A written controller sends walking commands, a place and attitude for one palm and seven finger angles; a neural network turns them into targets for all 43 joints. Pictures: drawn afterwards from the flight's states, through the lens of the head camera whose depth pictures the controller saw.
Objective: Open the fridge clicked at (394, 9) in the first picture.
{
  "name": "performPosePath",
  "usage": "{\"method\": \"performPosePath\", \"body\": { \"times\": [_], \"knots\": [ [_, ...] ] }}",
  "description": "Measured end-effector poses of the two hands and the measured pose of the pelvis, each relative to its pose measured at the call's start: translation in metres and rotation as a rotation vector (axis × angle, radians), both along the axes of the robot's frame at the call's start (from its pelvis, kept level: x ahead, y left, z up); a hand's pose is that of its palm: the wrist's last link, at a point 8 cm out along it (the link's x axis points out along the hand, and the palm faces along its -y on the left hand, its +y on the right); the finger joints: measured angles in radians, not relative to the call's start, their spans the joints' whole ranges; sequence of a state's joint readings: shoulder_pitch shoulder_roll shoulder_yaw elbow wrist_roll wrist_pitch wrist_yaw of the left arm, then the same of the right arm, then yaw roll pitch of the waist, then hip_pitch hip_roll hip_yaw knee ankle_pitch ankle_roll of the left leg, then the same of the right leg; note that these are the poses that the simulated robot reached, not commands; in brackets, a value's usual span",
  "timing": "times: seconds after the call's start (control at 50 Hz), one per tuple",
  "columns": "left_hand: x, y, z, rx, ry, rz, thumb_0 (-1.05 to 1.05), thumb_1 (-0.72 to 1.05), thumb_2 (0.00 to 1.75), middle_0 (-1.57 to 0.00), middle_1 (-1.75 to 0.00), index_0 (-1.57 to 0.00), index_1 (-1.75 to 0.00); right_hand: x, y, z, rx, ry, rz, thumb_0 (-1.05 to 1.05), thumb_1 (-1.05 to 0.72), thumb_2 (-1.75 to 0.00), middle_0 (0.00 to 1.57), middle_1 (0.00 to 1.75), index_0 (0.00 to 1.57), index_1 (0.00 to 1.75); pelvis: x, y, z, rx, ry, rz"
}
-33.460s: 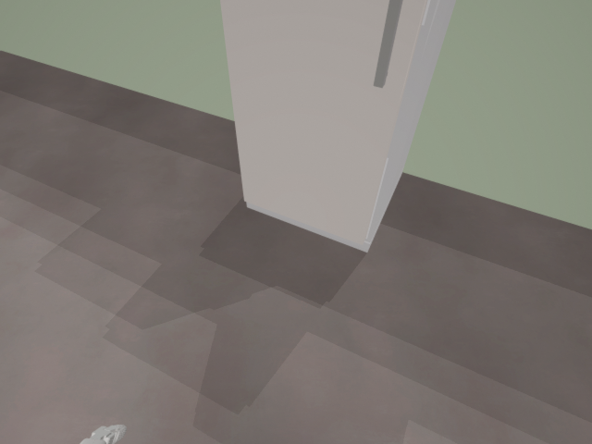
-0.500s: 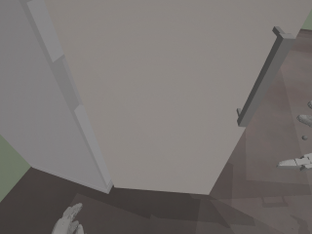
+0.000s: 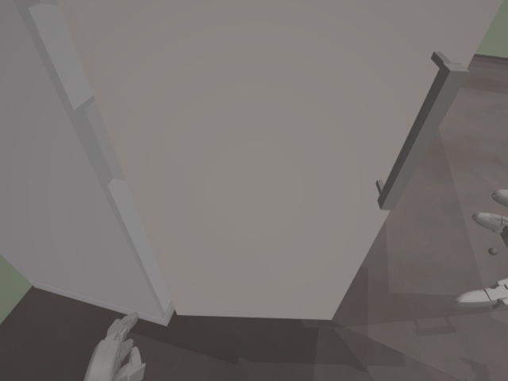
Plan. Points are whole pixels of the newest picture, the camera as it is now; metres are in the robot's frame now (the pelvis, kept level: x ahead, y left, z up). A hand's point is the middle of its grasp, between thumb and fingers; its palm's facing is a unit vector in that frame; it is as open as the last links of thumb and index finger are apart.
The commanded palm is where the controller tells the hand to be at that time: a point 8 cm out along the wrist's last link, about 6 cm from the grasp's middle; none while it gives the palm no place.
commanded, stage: draw the hand back to the body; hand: right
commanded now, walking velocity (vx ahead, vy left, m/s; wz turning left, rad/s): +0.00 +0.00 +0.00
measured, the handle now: (408, 141) +0.45 -0.25 +0.18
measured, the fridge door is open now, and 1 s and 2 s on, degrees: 76 76 76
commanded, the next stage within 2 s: step back with the hand held close in 1.52 s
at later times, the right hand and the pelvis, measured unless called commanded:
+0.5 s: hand (496, 268) +0.23 -0.29 +0.15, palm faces +0.26 +0.96 -0.12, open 14.4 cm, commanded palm +0.19 -0.33 +0.17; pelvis +0.01 +0.00 +0.01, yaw +0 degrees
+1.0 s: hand out of the picture +0.22 -0.29 +0.17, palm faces +0.46 +0.81 -0.35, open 10.2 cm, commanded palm +0.16 -0.32 +0.19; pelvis +0.01 -0.01 +0.02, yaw +1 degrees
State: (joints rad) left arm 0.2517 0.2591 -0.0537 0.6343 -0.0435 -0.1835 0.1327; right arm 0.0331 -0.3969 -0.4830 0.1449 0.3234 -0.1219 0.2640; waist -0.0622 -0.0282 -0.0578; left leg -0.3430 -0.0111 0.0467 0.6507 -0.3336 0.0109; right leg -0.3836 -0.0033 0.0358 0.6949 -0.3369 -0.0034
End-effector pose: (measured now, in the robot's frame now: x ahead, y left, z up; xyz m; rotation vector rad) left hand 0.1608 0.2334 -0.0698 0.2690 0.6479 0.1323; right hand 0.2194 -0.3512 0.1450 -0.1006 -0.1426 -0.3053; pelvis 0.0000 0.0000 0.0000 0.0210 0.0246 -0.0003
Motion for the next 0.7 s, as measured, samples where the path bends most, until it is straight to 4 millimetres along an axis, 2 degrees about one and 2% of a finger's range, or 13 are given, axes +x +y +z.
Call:
{"method": "performPosePath", "body": {
  "times": [0.08,0.16,0.24,0.36,0.42,0.48,0.56,0.7],
  "knots": [
    [0.007,0.001,0.006,0.004,-0.030,0.021,0.01,0.90,0.90,-0.21,-0.30,-0.21,-0.30,0.005,-0.001,-0.002,0.105,0.086,0.104,-0.01,0.55,-0.20,0.25,1.15,0.25,1.15,0.005,0.000,0.004,0.004,-0.022,-0.007],
    [0.018,-0.001,0.018,-0.008,-0.104,0.018,0.02,0.90,0.90,-0.21,-0.30,-0.21,-0.30,0.012,0.010,0.010,0.075,0.122,0.191,-0.01,0.55,-0.20,0.25,1.15,0.25,1.15,0.009,-0.001,0.006,0.002,-0.035,-0.003],
    [0.026,-0.005,0.028,-0.035,-0.163,0.005,0.01,0.90,0.90,-0.21,-0.30,-0.21,-0.30,0.011,0.015,0.022,0.069,0.086,0.201,-0.01,0.55,-0.20,0.25,1.15,0.25,1.15,0.011,-0.002,0.008,-0.002,-0.036,0.007],
    [0.030,-0.009,0.031,-0.047,-0.160,-0.018,0.01,0.90,0.90,-0.21,-0.30,-0.21,-0.30,-0.007,0.006,0.006,0.125,0.148,0.120,-0.01,0.55,-0.20,0.25,1.15,0.25,1.15,0.011,-0.002,0.008,-0.003,-0.036,0.007],
    [0.029,-0.010,0.030,-0.037,-0.148,-0.030,0.01,0.90,0.90,-0.21,-0.30,-0.21,-0.30,-0.018,0.007,-0.001,0.117,0.175,0.094,-0.01,0.54,-0.20,0.25,1.14,0.25,1.14,0.009,-0.003,0.008,0.000,-0.045,0.001],
    [0.028,-0.013,0.029,-0.020,-0.141,-0.051,0.01,0.90,0.90,-0.21,-0.30,-0.21,-0.30,-0.025,0.014,0.006,0.047,0.151,0.075,-0.01,0.50,-0.22,0.25,1.12,0.25,1.12,0.007,-0.003,0.009,0.003,-0.054,-0.005],
    [0.024,-0.018,0.027,-0.009,-0.114,-0.081,0.01,0.90,0.90,-0.21,-0.30,-0.21,-0.30,-0.031,0.010,0.018,-0.102,0.115,-0.108,-0.01,0.41,-0.26,0.25,1.07,0.25,1.07,0.003,-0.004,0.011,0.000,-0.060,-0.011],
    [0.013,-0.023,0.015,-0.025,-0.040,-0.063,0.01,0.90,0.90,-0.21,-0.30,-0.21,-0.30,-0.044,0.014,0.020,-0.192,0.115,-0.228,-0.01,0.19,-0.37,0.24,0.94,0.24,0.94,0.001,-0.010,0.015,-0.007,-0.072,-0.001]
  ]
}}
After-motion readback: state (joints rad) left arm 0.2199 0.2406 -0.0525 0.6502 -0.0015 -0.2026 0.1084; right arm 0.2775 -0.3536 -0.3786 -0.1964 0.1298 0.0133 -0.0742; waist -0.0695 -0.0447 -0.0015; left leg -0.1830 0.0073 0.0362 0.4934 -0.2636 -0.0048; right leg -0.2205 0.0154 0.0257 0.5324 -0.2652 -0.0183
